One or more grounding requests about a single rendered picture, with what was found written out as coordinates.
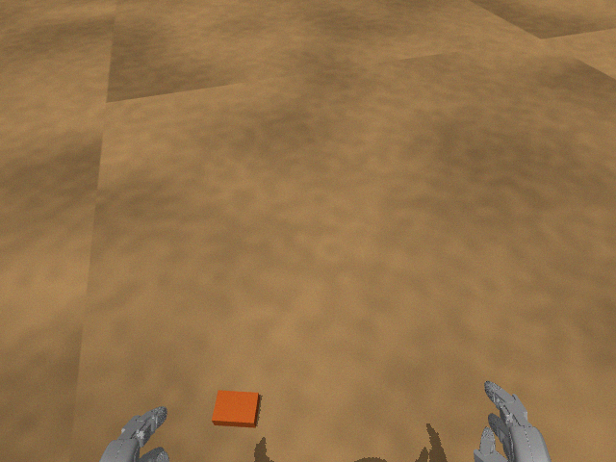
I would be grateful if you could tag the small box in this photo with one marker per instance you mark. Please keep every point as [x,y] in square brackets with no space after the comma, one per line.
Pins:
[234,408]

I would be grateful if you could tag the right robot hand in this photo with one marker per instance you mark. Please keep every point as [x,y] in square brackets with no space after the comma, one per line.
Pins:
[521,442]

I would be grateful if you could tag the left robot hand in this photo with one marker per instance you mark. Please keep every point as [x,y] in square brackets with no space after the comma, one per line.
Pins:
[134,436]

